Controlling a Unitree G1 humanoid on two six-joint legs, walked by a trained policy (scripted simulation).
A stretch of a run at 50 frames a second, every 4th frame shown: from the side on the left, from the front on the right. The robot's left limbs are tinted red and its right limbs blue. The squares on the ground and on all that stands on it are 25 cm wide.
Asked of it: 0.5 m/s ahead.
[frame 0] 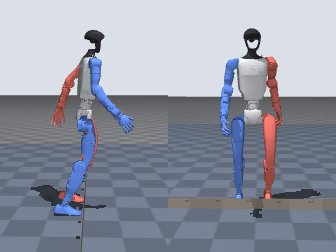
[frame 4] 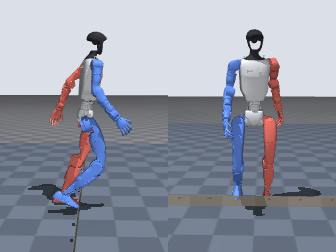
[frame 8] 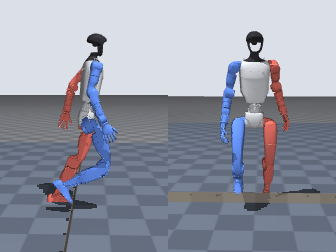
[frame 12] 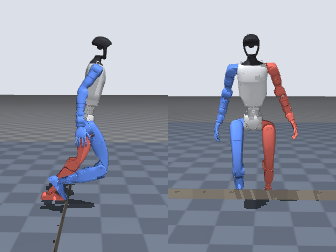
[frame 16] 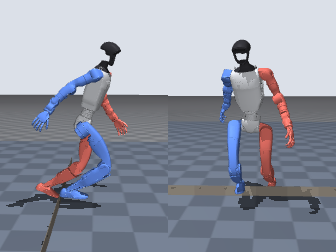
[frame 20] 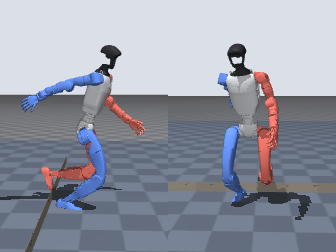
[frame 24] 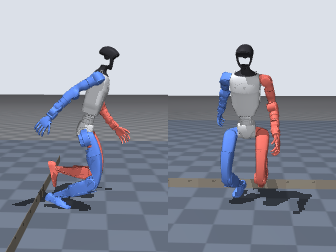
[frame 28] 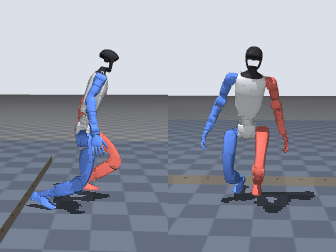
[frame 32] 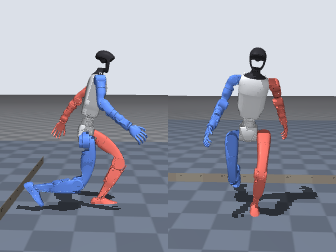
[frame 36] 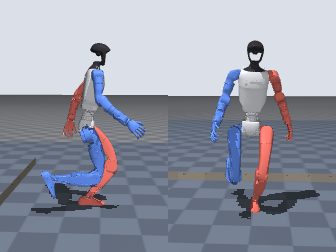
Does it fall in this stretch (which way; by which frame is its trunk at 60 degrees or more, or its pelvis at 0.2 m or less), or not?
no
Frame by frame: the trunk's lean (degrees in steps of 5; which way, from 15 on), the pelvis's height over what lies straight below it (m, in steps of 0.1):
0: 5, 0.8
4: 10, 0.8
8: 5, 0.7
12: 10, 0.7
16: 20 forward, 0.7
20: 20 forward, 0.6
24: 15 forward, 0.6
28: 20 forward, 0.6
32: 15 forward and to its left, 0.6
36: 10, 0.7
